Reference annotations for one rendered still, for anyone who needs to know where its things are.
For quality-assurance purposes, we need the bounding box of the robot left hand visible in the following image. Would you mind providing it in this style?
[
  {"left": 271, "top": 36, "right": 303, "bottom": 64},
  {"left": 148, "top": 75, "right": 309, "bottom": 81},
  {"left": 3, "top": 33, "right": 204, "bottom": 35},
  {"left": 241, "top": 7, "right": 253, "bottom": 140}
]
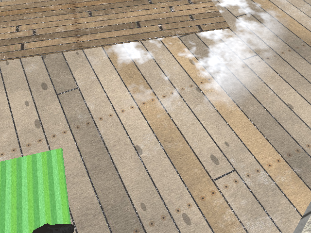
[{"left": 32, "top": 223, "right": 75, "bottom": 233}]

